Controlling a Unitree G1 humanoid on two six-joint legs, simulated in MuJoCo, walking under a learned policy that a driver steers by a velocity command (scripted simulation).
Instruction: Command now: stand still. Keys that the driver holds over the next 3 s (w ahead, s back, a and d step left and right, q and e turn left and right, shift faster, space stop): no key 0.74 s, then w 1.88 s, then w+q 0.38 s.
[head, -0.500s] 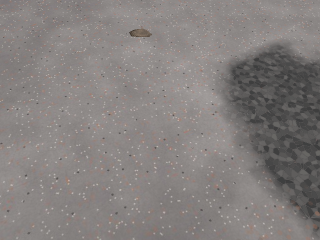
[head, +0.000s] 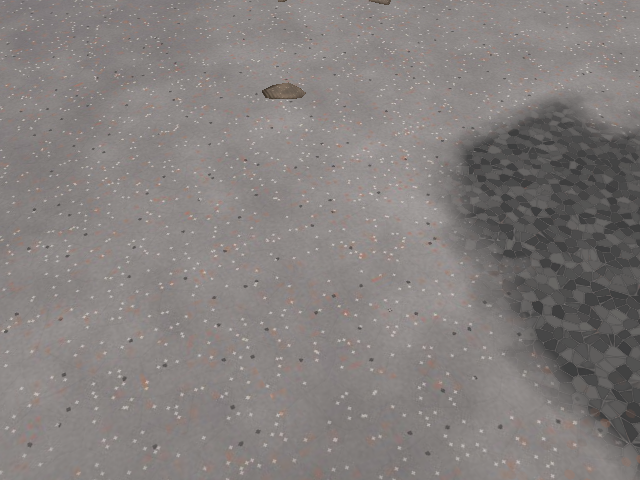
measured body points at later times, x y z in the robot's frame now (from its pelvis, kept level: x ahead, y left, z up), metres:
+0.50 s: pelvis +0.01 +0.00 +0.00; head +0.01 +0.00 +0.45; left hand +0.00 +0.23 -0.16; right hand +0.01 -0.23 -0.16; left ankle +0.02 +0.11 -0.75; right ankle -0.02 -0.10 -0.75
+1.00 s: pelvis +0.05 +0.02 -0.01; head +0.05 +0.03 +0.44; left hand -0.02 +0.25 -0.17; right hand +0.06 -0.22 -0.16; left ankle +0.05 +0.11 -0.74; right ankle -0.02 -0.10 -0.75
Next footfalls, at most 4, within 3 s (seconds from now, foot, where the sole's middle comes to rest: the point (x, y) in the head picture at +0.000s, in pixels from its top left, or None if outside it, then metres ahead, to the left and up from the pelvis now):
1.48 right None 0.45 -0.03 -0.78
2.02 left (270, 378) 0.77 0.14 -0.78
2.60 right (339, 275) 1.07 -0.03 -0.78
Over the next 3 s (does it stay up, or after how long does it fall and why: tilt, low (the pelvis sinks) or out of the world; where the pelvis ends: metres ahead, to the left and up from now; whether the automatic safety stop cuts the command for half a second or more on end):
stays up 1.11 0.04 0.00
